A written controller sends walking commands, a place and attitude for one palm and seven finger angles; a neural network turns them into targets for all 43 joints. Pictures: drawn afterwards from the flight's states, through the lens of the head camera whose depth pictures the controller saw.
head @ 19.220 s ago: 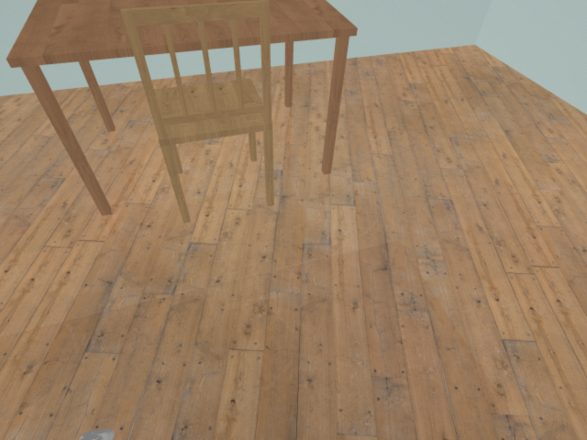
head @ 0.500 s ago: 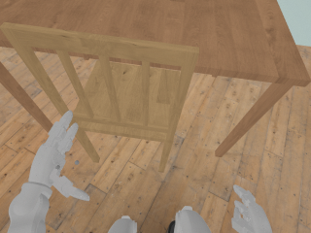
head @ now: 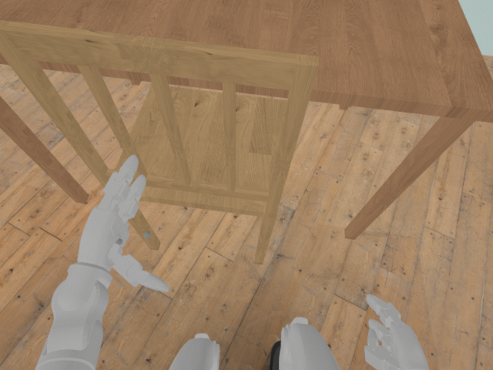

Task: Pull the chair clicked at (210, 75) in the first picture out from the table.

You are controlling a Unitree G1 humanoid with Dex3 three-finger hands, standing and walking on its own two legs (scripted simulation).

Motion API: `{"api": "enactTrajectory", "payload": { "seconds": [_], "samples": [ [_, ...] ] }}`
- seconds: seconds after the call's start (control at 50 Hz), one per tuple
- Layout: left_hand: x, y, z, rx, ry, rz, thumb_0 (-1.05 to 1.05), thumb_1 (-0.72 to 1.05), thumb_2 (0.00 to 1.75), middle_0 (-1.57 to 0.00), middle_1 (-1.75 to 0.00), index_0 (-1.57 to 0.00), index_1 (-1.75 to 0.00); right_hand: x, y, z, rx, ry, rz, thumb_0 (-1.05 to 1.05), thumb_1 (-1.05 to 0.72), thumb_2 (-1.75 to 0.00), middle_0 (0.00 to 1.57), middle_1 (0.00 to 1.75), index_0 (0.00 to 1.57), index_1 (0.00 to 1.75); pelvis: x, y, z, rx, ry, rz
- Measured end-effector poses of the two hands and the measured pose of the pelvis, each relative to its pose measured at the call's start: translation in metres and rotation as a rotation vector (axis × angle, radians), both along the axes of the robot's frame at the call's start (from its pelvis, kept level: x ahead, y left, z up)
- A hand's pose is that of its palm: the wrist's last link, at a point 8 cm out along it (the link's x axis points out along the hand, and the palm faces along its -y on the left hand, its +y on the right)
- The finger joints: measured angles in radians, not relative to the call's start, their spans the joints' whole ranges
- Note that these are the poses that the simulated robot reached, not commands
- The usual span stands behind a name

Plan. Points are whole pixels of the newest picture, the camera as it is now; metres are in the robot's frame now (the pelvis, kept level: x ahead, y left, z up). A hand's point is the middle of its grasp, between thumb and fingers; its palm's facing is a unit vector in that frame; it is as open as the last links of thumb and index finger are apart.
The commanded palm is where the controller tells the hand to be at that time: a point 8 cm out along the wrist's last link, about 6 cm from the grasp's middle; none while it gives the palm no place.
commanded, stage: aim the fingers beside a spindle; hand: left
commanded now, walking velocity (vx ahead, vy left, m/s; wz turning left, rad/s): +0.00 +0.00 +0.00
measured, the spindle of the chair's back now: (175, 139) +0.50 +0.14 +0.02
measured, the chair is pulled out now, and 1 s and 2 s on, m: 0.00 0.00 -0.03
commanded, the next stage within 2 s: push the fingers through the gap in 1.08 s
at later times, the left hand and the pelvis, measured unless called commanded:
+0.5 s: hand (177, 216) +0.35 +0.12 +0.01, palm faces -0.14 -0.99 -0.05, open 17.0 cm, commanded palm +0.33 +0.19 +0.01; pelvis -0.01 -0.01 -0.01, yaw +0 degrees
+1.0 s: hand (175, 218) +0.35 +0.13 +0.00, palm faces -0.14 -0.99 -0.05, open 17.0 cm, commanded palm +0.34 +0.19 +0.00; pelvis -0.01 -0.01 -0.02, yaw +0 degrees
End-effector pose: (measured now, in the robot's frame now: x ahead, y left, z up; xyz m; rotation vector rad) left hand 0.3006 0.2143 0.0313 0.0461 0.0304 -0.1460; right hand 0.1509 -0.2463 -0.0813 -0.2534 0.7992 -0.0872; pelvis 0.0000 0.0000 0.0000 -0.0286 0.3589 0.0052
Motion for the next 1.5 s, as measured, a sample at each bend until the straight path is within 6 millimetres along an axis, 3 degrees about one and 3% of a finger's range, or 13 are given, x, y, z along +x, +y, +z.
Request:
{"api": "enactTrajectory", "payload": {
  "seconds": [0.24, 0.52, 0.88, 1.28, 1.5],
  "samples": [
    [0.019, -0.019, -0.012, 0.004, -0.005, 0.000, -0.01, -0.50, 0.30, -0.06, -0.08, -0.06, -0.08, -0.007, -0.005, -0.015, 0.002, 0.047, -0.007, 0.01, -0.90, -0.89, 0.20, 0.30, 0.20, 0.30, -0.004, -0.003, -0.009, 0.008, 0.018, -0.002],
    [0.040, -0.038, -0.022, 0.010, -0.008, 0.006, -0.01, -0.50, 0.30, -0.06, -0.08, -0.06, -0.08, -0.028, -0.017, -0.032, 0.010, 0.125, -0.039, 0.01, -0.90, -0.89, 0.20, 0.30, 0.20, 0.30, -0.008, -0.010, -0.015, 0.023, 0.041, -0.011],
    [0.036, -0.029, -0.023, 0.015, -0.006, 0.018, -0.01, -0.50, 0.30, -0.06, -0.08, -0.06, -0.08, -0.034, -0.025, -0.034, 0.004, 0.128, -0.049, 0.01, -0.90, -0.90, 0.20, 0.30, 0.20, 0.30, -0.012, -0.014, -0.016, 0.028, 0.039, -0.013],
    [0.041, -0.027, -0.025, 0.008, -0.008, 0.003, -0.01, -0.50, 0.30, -0.06, -0.08, -0.06, -0.08, -0.033, -0.016, -0.035, 0.005, 0.127, -0.036, 0.01, -0.90, -0.89, 0.20, 0.30, 0.20, 0.30, -0.013, -0.009, -0.019, 0.021, 0.045, -0.011],
    [0.063, -0.038, -0.026, 0.009, -0.021, -0.002, -0.01, -0.50, 0.30, -0.06, -0.08, -0.06, -0.08, -0.044, -0.016, -0.043, -0.005, 0.167, -0.046, 0.01, -0.90, -0.89, 0.20, 0.30, 0.20, 0.30, -0.015, -0.006, -0.023, 0.018, 0.055, -0.008]
  ]
}}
